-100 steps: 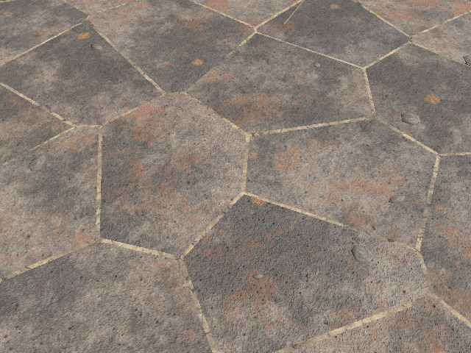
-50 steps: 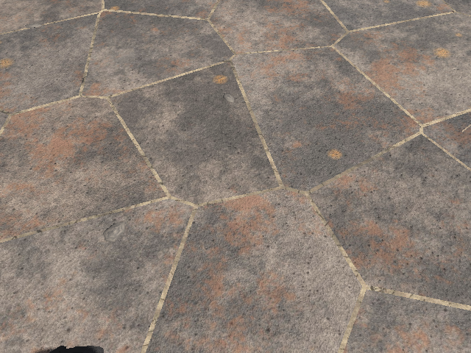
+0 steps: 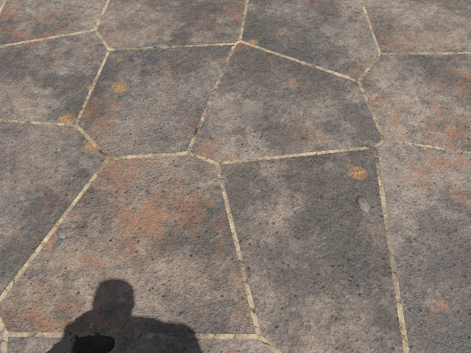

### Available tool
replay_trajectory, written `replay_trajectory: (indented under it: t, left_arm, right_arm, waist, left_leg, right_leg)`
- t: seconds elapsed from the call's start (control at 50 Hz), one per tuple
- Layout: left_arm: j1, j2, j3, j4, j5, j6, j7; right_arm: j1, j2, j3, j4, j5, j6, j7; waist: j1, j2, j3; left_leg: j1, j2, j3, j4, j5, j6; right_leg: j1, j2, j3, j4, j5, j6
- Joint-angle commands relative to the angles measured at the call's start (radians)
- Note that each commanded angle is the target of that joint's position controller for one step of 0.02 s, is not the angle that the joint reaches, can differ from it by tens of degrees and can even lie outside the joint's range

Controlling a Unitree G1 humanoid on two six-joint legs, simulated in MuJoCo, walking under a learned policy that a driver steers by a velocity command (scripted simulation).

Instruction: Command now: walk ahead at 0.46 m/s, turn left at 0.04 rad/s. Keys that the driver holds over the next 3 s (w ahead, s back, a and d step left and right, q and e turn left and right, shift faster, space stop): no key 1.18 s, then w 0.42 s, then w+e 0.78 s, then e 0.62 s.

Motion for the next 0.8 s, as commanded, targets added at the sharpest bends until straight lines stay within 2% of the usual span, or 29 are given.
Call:
replay_trajectory:
  t: [0.02, 0.04, 0.06, 0.08, 0.1, 0.14, 0.18, 0.22, 0.26, 0.32, 0.36, 0.38, 0.4, 0.42, 0.44, 0.46, 0.48, 0.52, 0.56, 0.64, 0.8]
  left_arm:
    - [0.362, 0.194, 0.063, 0.027, -0.013, 0.001, 0.008]
    - [0.28, 0.164, 0.052, 0.013, -0.005, 0.004, 0.014]
    - [0.211, 0.152, 0.046, 0.002, 0.005, 0.006, 0.016]
    - [0.167, 0.126, 0.038, 0.0, 0.008, 0.007, 0.014]
    - [0.153, 0.113, 0.032, 0.004, 0.016, 0.003, 0.014]
    - [0.126, 0.099, 0.026, 0.022, 0.014, -0.004, 0.014]
    - [0.1, 0.123, 0.032, 0.037, 0.015, -0.002, 0.022]
    - [0.09, 0.141, 0.036, 0.05, 0.012, 0.012, 0.032]
    - [0.119, 0.147, 0.037, 0.073, 0.01, 0.025, 0.037]
    - [0.138, 0.149, 0.034, 0.106, 0.005, 0.043, 0.038]
    - [0.117, 0.144, 0.031, 0.117, -0.004, 0.053, 0.04]
    - [0.113, 0.129, 0.025, 0.122, -0.011, 0.056, 0.041]
    - [0.154, 0.099, 0.015, 0.134, -0.001, 0.053, 0.042]
    - [0.227, 0.076, 0.008, 0.141, 0.027, 0.045, 0.039]
    - [0.297, 0.034, -0.004, 0.163, 0.026, 0.047, 0.043]
    - [0.252, 0.057, -0.005, 0.162, 0.022, 0.058, 0.049]
    - [0.215, 0.081, 0.0, 0.159, 0.016, 0.073, 0.054]
    - [0.186, 0.111, 0.008, 0.167, 0.013, 0.1, 0.062]
    - [0.187, 0.11, 0.008, 0.176, 0.013, 0.11, 0.066]
    - [0.182, 0.104, 0.01, 0.207, 0.007, 0.112, 0.072]
    - [0.189, 0.089, 0.011, 0.268, 0.007, 0.124, 0.083]
  right_arm:
    - [0.06, -0.097, -0.001, -0.078, 0.011, -0.045, 0.007]
    - [-0.039, -0.137, -0.014, -0.104, 0.029, -0.053, 0.01]
    - [-0.085, -0.127, -0.011, -0.112, 0.019, -0.055, 0.004]
    - [-0.108, -0.123, -0.017, -0.113, 0.001, -0.051, 0.0]
    - [-0.081, -0.108, -0.018, -0.109, -0.002, -0.04, -0.001]
    - [-0.036, -0.055, -0.007, -0.093, -0.002, -0.016, -0.006]
    - [-0.055, -0.03, 0.002, -0.099, -0.007, -0.001, -0.014]
    - [-0.093, -0.018, 0.01, -0.101, -0.012, 0.003, -0.013]
    - [-0.145, -0.029, 0.007, -0.104, -0.008, 0.003, -0.009]
    - [-0.207, -0.046, 0.0, -0.116, -0.009, 0.004, -0.006]
    - [-0.213, -0.052, -0.005, -0.116, -0.015, 0.003, -0.004]
    - [-0.195, -0.056, -0.009, -0.108, -0.022, 0.001, -0.004]
    - [-0.188, -0.091, -0.018, -0.106, -0.029, -0.002, -0.009]
    - [-0.197, -0.146, -0.027, -0.118, -0.033, 0.001, -0.017]
    - [-0.222, -0.098, -0.014, -0.111, -0.032, 0.012, -0.019]
    - [-0.247, -0.042, -0.002, -0.114, -0.021, 0.018, -0.011]
    - [-0.271, -0.029, 0.0, -0.111, -0.016, 0.022, -0.004]
    - [-0.287, -0.047, -0.004, -0.108, -0.015, 0.017, 0.007]
    - [-0.274, -0.058, -0.008, -0.085, -0.015, 0.008, 0.009]
    - [-0.277, -0.049, -0.008, -0.047, -0.012, 0.004, 0.004]
    - [-0.319, -0.041, -0.01, 0.024, -0.008, 0.02, -0.005]
  waist:
    - [0.164, -0.204, -0.364]
    - [0.157, -0.141, -0.216]
    - [0.123, -0.046, -0.146]
    - [0.096, -0.014, -0.095]
    - [0.061, -0.041, -0.099]
    - [0.026, -0.07, -0.103]
    - [0.014, -0.085, -0.1]
    - [0.026, -0.094, -0.117]
    - [0.054, -0.089, -0.126]
    - [0.075, -0.084, -0.106]
    - [0.058, -0.081, -0.089]
    - [0.041, -0.071, -0.087]
    - [0.05, -0.02, -0.096]
    - [0.104, 0.078, -0.139]
    - [0.138, 0.18, -0.184]
    - [0.111, 0.155, -0.17]
    - [0.104, 0.128, -0.143]
    - [0.089, 0.084, -0.096]
    - [0.087, 0.072, -0.103]
    - [0.079, 0.039, -0.125]
    - [0.082, 0.01, -0.073]
  left_leg:
    - [-0.647, -0.024, -0.128, 0.679, -0.089, -0.004]
    - [-0.687, 0.018, -0.099, 0.69, -0.018, -0.007]
    - [-0.647, 0.064, -0.062, 0.652, 0.049, -0.018]
    - [-0.608, 0.089, -0.045, 0.595, 0.072, -0.031]
    - [-0.536, 0.111, -0.047, 0.555, 0.092, -0.039]
    - [-0.456, 0.114, -0.031, 0.452, 0.121, -0.063]
    - [-0.427, 0.111, -0.013, 0.311, 0.188, -0.081]
    - [-0.37, 0.106, 0.004, 0.175, 0.312, -0.083]
    - [-0.345, 0.093, 0.011, 0.086, 0.414, -0.081]
    - [-0.33, 0.086, 0.002, -0.006, 0.422, -0.065]
    - [-0.281, 0.074, 0.011, -0.099, 0.432, -0.041]
    - [-0.217, 0.065, 0.017, -0.186, 0.503, -0.022]
    - [-0.134, 0.114, -0.038, -0.232, 0.718, 0.001]
    - [-0.025, 0.211, -0.123, -0.176, 0.971, 0.049]
    - [0.006, 0.264, -0.183, -0.164, 0.924, 0.136]
    - [-0.034, 0.239, -0.186, -0.176, 0.789, 0.143]
    - [-0.078, 0.196, -0.157, -0.18, 0.665, 0.111]
    - [-0.125, 0.146, -0.108, -0.165, 0.623, 0.067]
    - [-0.122, 0.134, -0.092, -0.152, 0.679, 0.056]
    - [-0.079, 0.125, -0.075, -0.122, 0.784, 0.066]
    - [-0.106, 0.103, -0.058, -0.154, 0.63, 0.062]
  right_leg:
    - [0.868, -0.378, 0.745, -0.22, -0.176, -0.25]
    - [0.734, -0.356, 0.571, -0.222, -0.011, -0.215]
    - [0.594, -0.321, 0.445, -0.216, 0.235, -0.197]
    - [0.484, -0.286, 0.349, -0.221, 0.433, -0.191]
    - [0.416, -0.265, 0.291, -0.235, 0.528, -0.184]
    - [0.335, -0.235, 0.207, -0.268, 0.639, -0.191]
    - [0.295, -0.216, 0.14, -0.286, 0.69, -0.192]
    - [0.281, -0.185, 0.08, -0.288, 0.668, -0.171]
    - [0.306, -0.18, 0.068, -0.288, 0.602, -0.157]
    - [0.337, -0.201, 0.097, -0.265, 0.461, -0.15]
    - [0.332, -0.202, 0.117, -0.221, 0.343, -0.13]
    - [0.317, -0.177, 0.118, -0.182, 0.255, -0.1]
    - [0.291, -0.13, 0.108, -0.134, 0.153, -0.05]
    - [0.231, -0.057, 0.069, -0.074, -0.048, -0.001]
    - [0.199, -0.024, 0.041, -0.066, -0.246, 0.043]
    - [0.219, -0.032, 0.047, -0.085, -0.254, 0.061]
    - [0.23, -0.033, 0.045, -0.108, -0.221, 0.063]
    - [0.24, -0.036, 0.046, -0.122, -0.166, 0.057]
    - [0.273, -0.045, 0.054, -0.125, -0.115, 0.055]
    - [0.3, -0.053, 0.055, -0.121, -0.042, 0.061]
    - [0.302, -0.05, 0.045, -0.146, -0.104, 0.065]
